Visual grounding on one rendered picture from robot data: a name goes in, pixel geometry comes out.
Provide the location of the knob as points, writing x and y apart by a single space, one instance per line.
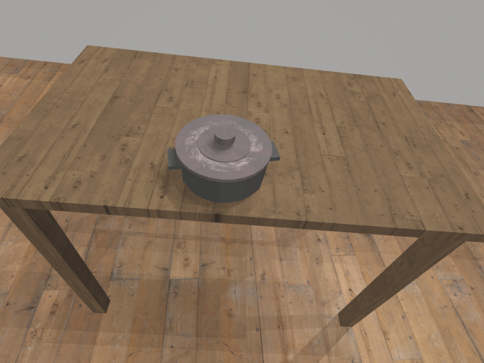
224 136

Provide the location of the table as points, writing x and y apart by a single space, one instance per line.
357 155

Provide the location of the pot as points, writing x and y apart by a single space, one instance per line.
221 192

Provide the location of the lid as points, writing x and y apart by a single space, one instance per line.
198 152

